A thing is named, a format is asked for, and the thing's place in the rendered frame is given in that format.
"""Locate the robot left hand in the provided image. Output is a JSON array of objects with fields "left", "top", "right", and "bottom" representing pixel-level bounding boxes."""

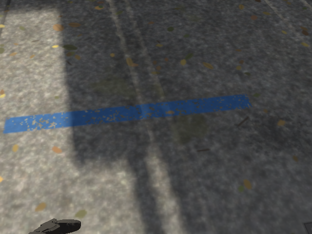
[{"left": 28, "top": 218, "right": 81, "bottom": 234}]

